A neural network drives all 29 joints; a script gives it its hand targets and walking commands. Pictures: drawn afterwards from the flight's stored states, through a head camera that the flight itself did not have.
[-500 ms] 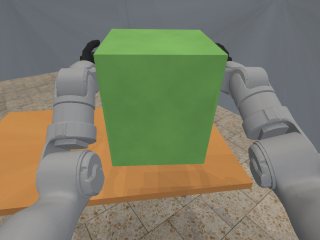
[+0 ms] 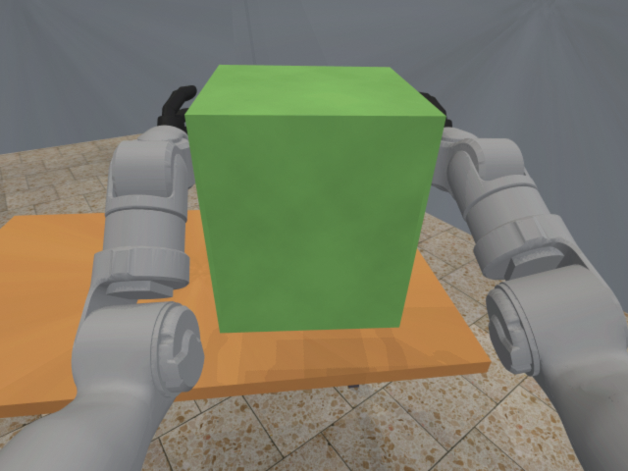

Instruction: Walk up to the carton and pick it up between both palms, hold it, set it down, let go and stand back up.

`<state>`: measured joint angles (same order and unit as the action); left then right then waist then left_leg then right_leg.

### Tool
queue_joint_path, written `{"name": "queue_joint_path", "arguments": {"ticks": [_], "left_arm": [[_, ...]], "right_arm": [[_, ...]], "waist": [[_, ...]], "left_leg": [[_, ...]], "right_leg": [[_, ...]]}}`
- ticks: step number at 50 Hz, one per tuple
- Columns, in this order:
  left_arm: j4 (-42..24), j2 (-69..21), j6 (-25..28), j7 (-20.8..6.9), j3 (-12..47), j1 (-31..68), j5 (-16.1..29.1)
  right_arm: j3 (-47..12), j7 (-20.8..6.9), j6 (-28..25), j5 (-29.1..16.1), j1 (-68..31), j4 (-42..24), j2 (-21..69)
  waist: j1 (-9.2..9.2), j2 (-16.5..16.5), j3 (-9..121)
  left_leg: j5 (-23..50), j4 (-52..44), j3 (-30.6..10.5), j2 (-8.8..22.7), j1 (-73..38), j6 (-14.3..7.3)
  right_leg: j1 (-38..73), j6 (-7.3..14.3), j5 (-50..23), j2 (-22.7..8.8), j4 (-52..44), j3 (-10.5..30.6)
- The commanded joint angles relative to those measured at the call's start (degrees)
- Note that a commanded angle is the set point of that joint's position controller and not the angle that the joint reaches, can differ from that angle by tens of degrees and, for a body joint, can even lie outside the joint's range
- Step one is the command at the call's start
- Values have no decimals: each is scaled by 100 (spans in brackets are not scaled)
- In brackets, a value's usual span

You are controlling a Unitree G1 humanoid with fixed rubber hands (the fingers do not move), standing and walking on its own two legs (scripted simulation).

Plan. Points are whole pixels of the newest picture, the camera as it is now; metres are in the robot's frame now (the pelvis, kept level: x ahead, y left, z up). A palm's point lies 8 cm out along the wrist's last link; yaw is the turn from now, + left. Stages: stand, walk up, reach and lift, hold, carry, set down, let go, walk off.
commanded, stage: hold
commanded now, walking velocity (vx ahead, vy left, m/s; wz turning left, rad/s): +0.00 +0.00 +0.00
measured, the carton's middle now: (308, 194) +0.36 +0.01 +0.27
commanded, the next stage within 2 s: set down in 0.06 s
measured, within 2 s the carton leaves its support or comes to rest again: neither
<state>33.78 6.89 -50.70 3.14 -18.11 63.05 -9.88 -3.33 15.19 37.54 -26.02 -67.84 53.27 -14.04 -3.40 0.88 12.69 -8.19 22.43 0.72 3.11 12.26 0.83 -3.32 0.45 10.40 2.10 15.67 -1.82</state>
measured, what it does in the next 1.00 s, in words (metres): stands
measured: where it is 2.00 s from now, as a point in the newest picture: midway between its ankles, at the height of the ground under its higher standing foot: outside the picture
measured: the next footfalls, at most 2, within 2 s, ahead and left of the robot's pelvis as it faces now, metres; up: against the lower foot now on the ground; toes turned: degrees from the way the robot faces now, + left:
none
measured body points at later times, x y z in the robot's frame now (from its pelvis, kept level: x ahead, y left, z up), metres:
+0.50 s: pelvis +0.00 +0.00 +0.00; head -0.08 +0.03 +0.44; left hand +0.41 +0.17 +0.33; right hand +0.41 -0.13 +0.31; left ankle +0.04 +0.12 -0.75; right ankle -0.02 -0.11 -0.75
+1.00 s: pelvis +0.01 -0.01 +0.00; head -0.06 +0.02 +0.45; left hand +0.41 +0.16 +0.29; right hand +0.42 -0.14 +0.26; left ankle +0.04 +0.12 -0.75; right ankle -0.02 -0.11 -0.75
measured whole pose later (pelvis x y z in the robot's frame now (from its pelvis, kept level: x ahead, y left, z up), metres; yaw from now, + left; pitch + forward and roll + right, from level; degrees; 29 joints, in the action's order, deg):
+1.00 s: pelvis +0.01 -0.01 +0.00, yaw +1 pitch -5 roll -1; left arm 33.6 3.6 -35.5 1.8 -21.1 58.5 -15.7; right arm 4.3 10.1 17.2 -13.1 -59.6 56.2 -7.6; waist -2.3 3.2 4.6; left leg -7.4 19.0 -0.3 2.1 6.5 1.3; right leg 1.4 0.9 11.9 1.3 15.6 -2.9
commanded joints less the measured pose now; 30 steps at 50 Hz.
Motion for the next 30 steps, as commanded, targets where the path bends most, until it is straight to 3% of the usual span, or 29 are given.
{"name": "queue_joint_path", "arguments": {"ticks": [1, 9, 15, 19, 26, 30], "left_arm": [[-678, -3548, 424, -818, 1576, 4359, 994], [-550, -3347, 707, -882, 1391, 4745, 996], [497, -2923, 1298, -1078, 544, 4410, 334], [725, -2781, 1467, -1227, 343, 3792, -98], [-153, -3264, 1583, -1203, 1078, 3555, -24], [-639, -3606, 1691, -1036, 1619, 3581, 182]], "right_arm": [[-469, -758, -229, -882, -5313, -1971, 3698], [-306, -791, -494, -672, -5626, -1881, 3743], [398, -900, -1176, 397, -5202, -760, 3397], [723, -954, -1625, 909, -4630, -241, 3074], [365, -991, -2344, 935, -4822, -1180, 3123], [-6, -963, -2596, 808, -4983, -1795, 3310]], "waist": [[-48, -440, 1635], [-30, -328, 1723], [12, -179, 1062], [-79, -180, 700], [-187, -415, 1205], [-177, -643, 1568]], "left_leg": [[930, -82, -213, -417, -1326, 87], [926, -79, -236, -440, -1461, 43], [496, -418, -151, -400, -1537, -33], [810, -563, -24, -380, -1725, -29], [2237, -210, 57, -392, -2483, 117], [2474, -25, 2, -394, -2702, 160]], "right_leg": [[-585, -320, -709, 260, -329, 322], [-665, -358, -637, 236, -365, 229], [-537, -244, -162, 118, -475, 139], [-158, -180, -440, 112, -465, 60], [29, -203, -1110, 206, -400, -159], [-71, -241, -1198, 173, -361, -218]]}}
